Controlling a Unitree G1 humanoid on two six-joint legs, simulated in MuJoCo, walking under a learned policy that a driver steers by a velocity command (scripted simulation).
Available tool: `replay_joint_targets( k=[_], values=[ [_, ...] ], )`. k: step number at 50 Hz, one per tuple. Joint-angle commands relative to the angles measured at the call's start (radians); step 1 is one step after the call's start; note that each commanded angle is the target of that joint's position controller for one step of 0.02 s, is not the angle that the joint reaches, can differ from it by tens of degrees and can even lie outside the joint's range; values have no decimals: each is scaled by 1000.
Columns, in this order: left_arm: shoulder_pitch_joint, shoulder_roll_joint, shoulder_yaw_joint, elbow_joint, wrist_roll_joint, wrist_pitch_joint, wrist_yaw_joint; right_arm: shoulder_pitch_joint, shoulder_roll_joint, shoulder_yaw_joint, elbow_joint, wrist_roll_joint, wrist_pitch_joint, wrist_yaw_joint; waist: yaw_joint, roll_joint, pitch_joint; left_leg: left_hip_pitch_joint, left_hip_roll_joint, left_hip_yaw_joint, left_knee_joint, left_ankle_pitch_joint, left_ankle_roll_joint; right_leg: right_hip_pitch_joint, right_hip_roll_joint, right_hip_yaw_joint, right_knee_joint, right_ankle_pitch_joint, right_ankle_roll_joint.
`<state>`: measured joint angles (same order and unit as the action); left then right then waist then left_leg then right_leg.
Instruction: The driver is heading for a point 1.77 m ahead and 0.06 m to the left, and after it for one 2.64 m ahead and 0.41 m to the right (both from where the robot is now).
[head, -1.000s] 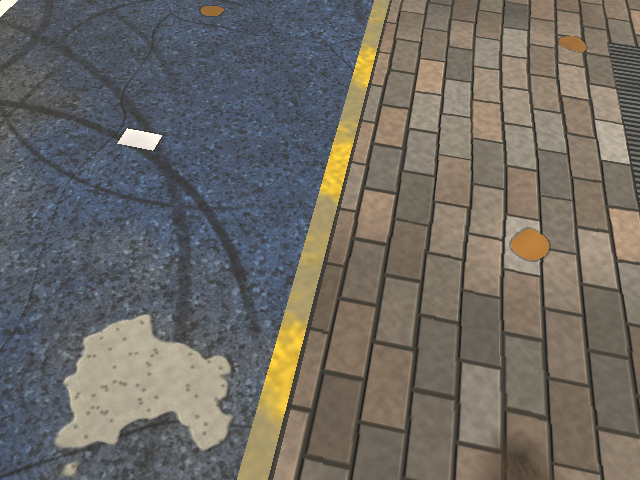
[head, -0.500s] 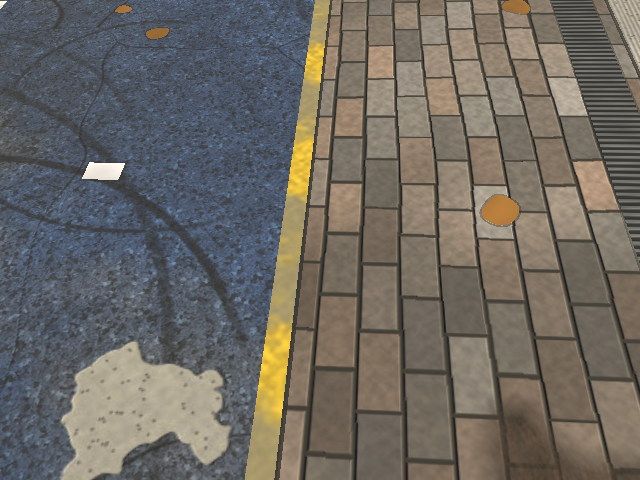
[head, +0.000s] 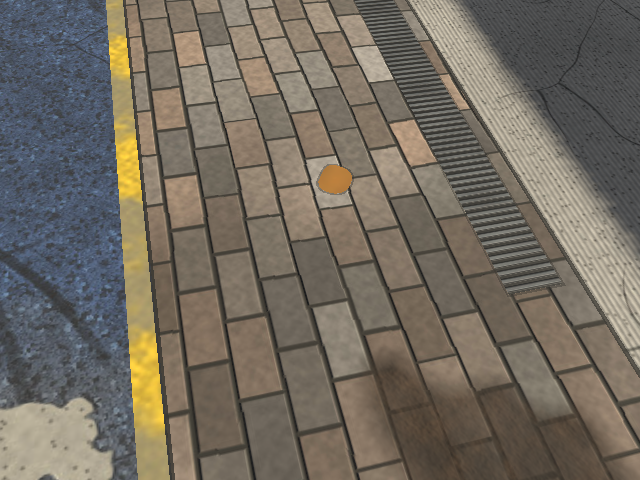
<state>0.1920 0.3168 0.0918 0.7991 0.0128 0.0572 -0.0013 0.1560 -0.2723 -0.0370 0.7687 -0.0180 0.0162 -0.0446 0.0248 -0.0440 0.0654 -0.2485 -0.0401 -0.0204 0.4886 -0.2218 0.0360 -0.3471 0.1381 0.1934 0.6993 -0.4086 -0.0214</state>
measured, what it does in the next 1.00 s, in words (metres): walks ahead: right foot, then left foot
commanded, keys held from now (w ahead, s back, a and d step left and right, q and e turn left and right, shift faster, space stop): e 0.06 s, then no key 0.22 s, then w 0.72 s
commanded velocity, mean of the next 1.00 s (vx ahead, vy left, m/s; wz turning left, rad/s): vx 0.25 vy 0.00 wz -0.17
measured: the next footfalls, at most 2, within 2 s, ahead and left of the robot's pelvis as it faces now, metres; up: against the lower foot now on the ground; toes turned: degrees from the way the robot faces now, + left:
right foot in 0.36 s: -0.01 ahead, -0.11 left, +0.00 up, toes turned -5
left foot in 0.84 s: +0.31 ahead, +0.08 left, +0.00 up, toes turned -4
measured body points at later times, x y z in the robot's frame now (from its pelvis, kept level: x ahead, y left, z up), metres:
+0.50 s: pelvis +0.01 -0.02 +0.01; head +0.01 -0.04 +0.46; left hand +0.10 +0.23 -0.11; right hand +0.06 -0.30 -0.12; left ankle +0.04 +0.10 -0.69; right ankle -0.05 -0.11 -0.74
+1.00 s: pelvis +0.23 +0.02 +0.00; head +0.26 +0.03 +0.45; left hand +0.30 +0.27 -0.14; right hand +0.28 -0.26 -0.12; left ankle +0.27 +0.08 -0.74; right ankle +0.15 -0.11 -0.65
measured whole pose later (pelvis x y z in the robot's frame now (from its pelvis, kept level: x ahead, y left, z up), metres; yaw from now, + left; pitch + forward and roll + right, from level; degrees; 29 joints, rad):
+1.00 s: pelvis +0.23 +0.02 +0.00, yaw -8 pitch +0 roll +0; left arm 0.30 0.27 0.04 0.95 0.03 -0.06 -0.03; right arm 0.26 -0.24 -0.04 0.86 -0.02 -0.06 0.02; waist 0.02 -0.04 0.05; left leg -0.23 -0.04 0.09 0.42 -0.19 0.08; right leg -0.40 -0.04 0.02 1.11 -0.28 -0.08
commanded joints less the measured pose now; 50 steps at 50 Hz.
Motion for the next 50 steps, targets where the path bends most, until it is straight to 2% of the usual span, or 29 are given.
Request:
replay_joint_targets(
  k=[1,2,4,8,12,14,16,17,18,19,20,21,22,23,25,28,32,37,39,40,41,42,43,44,45,46,47,48,50],
  values=[
    [43,132,35,-43,16,-5,-1,-27,-146,-30,-84,-1,-7,6,18,145,-35,35,372,-342,-261,123,180,-136,-51,-56,376,-105,15],
    [61,123,35,-28,11,1,-12,-67,-121,-22,-98,-3,-6,8,31,145,-25,33,304,-234,-249,152,150,-133,-58,-74,422,-52,27],
    [69,106,28,-21,6,8,-33,-49,-119,-21,-100,-5,-10,2,13,191,-50,95,245,-135,-218,271,141,-155,-61,-104,454,-5,56],
    [0,75,10,-40,0,15,-33,60,-136,-30,-59,-2,-18,6,-44,185,-79,218,276,-122,-175,382,177,-170,-58,-104,334,-26,79],
    [-18,41,-15,-40,-3,19,-24,53,-147,-33,-44,-6,-18,22,-51,216,-89,183,280,-99,-153,365,180,-35,-80,-151,103,-70,58],
    [-20,41,-23,-39,-9,16,-17,57,-163,-37,-31,-10,-12,32,-56,238,-95,157,281,-100,-131,410,182,42,-77,-193,-6,-73,41],
    [23,28,-34,-18,-4,4,-14,70,-173,-41,-15,-9,-1,42,-36,224,-116,107,268,-103,-135,170,163,161,-69,-237,-188,10,9],
    [64,18,-39,2,5,-7,-13,69,-164,-40,-7,-2,6,45,-8,196,-104,17,247,-92,-121,-23,134,280,-65,-253,-328,96,-17],
    [98,34,-41,22,14,-20,-9,76,-124,-30,-5,-5,7,47,9,121,-92,-123,207,-64,-75,-214,88,411,-105,-174,-387,66,-46],
    [180,94,-35,33,29,-34,-3,62,-27,-5,-33,-12,3,55,39,-122,-107,-301,108,54,194,-375,32,531,-359,163,-519,-200,-94],
    [206,234,5,50,22,-36,-2,-31,-76,-12,-78,-14,5,46,80,-238,40,-453,18,85,302,-363,14,333,-508,419,-632,-375,-217],
    [164,170,-9,51,25,-43,0,-77,-149,-34,-83,-12,3,46,59,-117,130,-454,79,6,389,-267,15,272,-479,378,-647,-385,-235],
    [107,114,-28,42,14,-54,2,-33,-146,-38,-59,-1,-5,60,14,-99,126,-447,84,-3,405,-189,10,278,-424,301,-649,-324,-210],
    [77,92,-33,38,11,-65,3,14,-144,-40,-30,-1,-14,71,-10,-96,104,-429,93,0,408,-138,2,309,-378,220,-652,-218,-181],
    [95,72,-39,51,4,-93,8,41,-125,-41,3,-23,-25,86,-15,-75,54,-412,98,24,456,-57,-12,352,-327,111,-636,-29,-173],
    [163,69,-36,87,-1,-117,1,-6,-94,-36,-7,-20,-28,93,2,-52,43,-464,110,41,456,9,-35,383,-326,56,-631,85,-190],
    [222,68,-35,119,5,-124,1,-104,-75,-28,-40,-18,-30,96,34,-53,67,-486,117,57,339,55,-60,384,-337,21,-630,164,-205],
    [253,96,-29,151,8,-135,6,-168,-68,-19,-80,-14,-40,97,34,-62,82,-363,97,79,163,49,-14,367,-364,-24,-574,387,-185],
    [236,109,-26,155,8,-136,8,-120,-76,-23,-76,-12,-44,89,2,-64,64,-238,70,100,114,18,21,347,-376,-38,-524,520,-163],
    [219,118,-24,157,9,-136,7,-48,-86,-31,-56,-9,-48,80,-38,-59,32,-122,38,113,81,7,38,331,-367,-58,-441,681,-146],
    [206,120,-24,161,7,-133,5,91,-100,-43,-9,-11,-56,68,-106,-16,-41,59,3,127,17,29,59,303,-323,-110,-253,824,-123],
    [209,100,-32,154,6,-135,3,266,-152,-61,44,-26,-68,52,-170,48,-161,309,70,50,-6,-30,88,172,-261,-162,1,736,-99],
    [270,-9,-59,112,-18,-138,-3,396,-282,-89,59,-44,-74,43,-170,301,-295,543,382,-431,-140,-332,172,-120,-112,-240,389,257,-44],
    [269,40,-43,124,2,-140,-3,359,-263,-80,69,-16,-71,53,-134,281,-291,476,445,-728,-298,-361,203,-231,-52,-103,528,-78,-65],
    [217,63,-33,116,7,-136,-6,239,-205,-66,54,-4,-69,58,-79,180,-143,351,419,-576,-279,-394,190,-279,-127,-82,585,-11,-85],
    [176,56,-37,112,8,-140,-16,154,-134,-48,36,-1,-74,63,-56,100,-66,228,374,-443,-296,-297,178,-263,-175,-102,541,80,-89],
    [162,32,-40,113,7,-137,-21,112,-101,-37,35,-2,-81,64,-28,100,-35,159,318,-335,-320,-194,153,-231,-209,-122,482,125,-86],
    [173,22,-43,120,19,-125,-25,104,-77,-28,45,1,-89,62,-8,123,-22,113,280,-259,-335,-88,138,-195,-228,-134,446,146,-75],
    [181,3,-48,130,26,-107,-35,142,-69,-23,71,2,-106,61,2,123,-33,95,255,-180,-349,77,148,-172,-230,-160,437,179,-56]
  ],
)
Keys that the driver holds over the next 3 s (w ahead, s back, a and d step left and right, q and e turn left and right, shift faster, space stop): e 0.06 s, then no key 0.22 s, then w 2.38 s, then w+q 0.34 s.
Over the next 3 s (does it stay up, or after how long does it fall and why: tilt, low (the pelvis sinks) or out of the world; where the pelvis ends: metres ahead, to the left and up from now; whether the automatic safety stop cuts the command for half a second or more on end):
stays up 1.33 -0.13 -0.01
